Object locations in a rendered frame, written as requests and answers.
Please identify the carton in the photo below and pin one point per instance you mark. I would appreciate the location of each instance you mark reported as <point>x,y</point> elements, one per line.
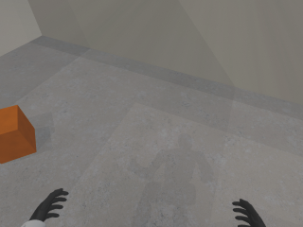
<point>17,135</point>

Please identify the left robot hand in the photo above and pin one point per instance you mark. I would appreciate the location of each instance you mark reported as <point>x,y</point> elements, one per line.
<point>41,212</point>

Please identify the right robot hand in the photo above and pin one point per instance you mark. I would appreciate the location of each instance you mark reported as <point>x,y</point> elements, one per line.
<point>252,218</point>

